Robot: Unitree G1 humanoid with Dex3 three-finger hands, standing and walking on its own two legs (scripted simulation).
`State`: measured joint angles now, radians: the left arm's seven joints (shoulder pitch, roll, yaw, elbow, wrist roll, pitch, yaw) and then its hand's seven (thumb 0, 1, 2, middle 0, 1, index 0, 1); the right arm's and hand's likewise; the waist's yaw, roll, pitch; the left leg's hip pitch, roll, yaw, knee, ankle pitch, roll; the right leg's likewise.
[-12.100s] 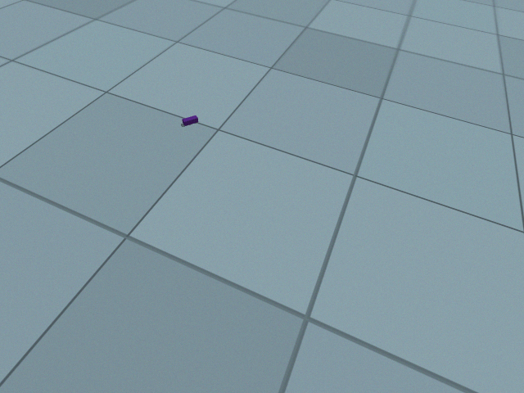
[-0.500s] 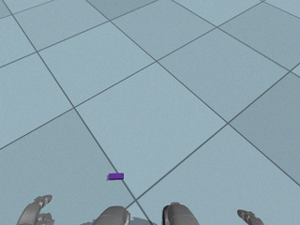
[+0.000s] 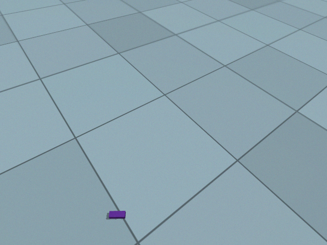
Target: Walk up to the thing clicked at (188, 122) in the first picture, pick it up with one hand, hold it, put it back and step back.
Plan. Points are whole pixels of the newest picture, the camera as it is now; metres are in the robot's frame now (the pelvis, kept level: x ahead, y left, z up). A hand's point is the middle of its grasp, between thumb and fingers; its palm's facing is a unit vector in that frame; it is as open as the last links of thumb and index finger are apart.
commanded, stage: walk up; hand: left
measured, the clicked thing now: (117, 214) +0.39 +0.21 -0.76
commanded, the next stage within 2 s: stand in 0.14 s
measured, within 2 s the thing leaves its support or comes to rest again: neither
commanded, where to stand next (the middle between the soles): +0.04 -0.01 m, yaw -2 degrees
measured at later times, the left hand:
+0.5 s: hand out of the picture +0.10 +0.25 -0.14, palm faces -0.02 -0.94 -0.33, open 7.3 cm
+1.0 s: hand out of the picture +0.07 +0.25 -0.14, palm faces -0.02 -0.94 -0.35, open 7.3 cm
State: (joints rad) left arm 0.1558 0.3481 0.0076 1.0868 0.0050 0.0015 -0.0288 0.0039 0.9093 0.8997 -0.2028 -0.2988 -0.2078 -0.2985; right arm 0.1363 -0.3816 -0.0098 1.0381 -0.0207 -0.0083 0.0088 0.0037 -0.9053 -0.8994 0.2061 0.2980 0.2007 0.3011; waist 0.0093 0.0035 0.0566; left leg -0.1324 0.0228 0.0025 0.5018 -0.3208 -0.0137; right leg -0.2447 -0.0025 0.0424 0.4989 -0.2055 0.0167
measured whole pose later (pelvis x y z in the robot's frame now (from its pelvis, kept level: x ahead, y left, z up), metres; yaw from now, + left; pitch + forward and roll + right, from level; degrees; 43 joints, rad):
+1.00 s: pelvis +0.00 -0.01 +0.01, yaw +1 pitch -2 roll +0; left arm 0.11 0.35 -0.01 1.15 0.00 -0.01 -0.01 0.00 0.91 0.90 -0.20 -0.30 -0.21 -0.30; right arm 0.11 -0.36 -0.01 1.15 -0.01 0.00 0.01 0.00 -0.91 -0.90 0.21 0.30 0.20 0.30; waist 0.00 0.01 0.06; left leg -0.07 0.02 -0.01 0.32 -0.22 -0.03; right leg -0.19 -0.01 0.03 0.36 -0.14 0.01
